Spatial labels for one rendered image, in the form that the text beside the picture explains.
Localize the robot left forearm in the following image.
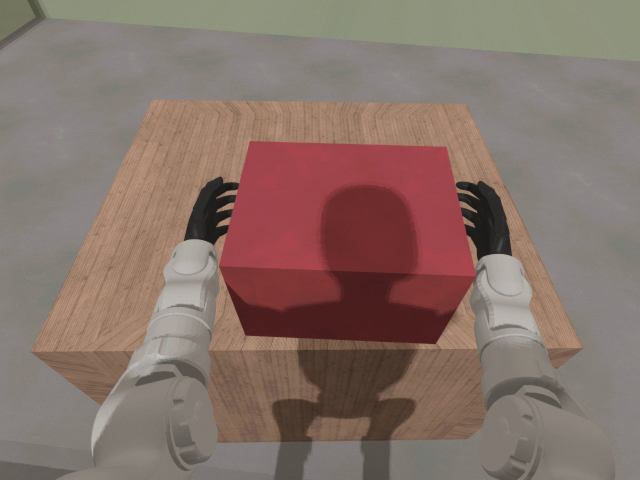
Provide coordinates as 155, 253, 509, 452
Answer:
91, 239, 220, 468

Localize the carton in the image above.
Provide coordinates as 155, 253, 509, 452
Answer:
219, 141, 476, 344

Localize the robot right hand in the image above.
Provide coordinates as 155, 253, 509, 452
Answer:
456, 181, 512, 261

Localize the robot left hand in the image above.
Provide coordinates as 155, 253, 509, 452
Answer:
184, 177, 239, 246

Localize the left robot upper arm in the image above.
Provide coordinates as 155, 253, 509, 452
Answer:
56, 376, 218, 480

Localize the pedestal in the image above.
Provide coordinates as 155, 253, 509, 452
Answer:
30, 100, 584, 443

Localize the right robot upper arm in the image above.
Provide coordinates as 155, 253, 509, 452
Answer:
477, 394, 615, 480

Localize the robot right forearm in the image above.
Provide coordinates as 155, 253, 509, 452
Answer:
469, 254, 615, 480

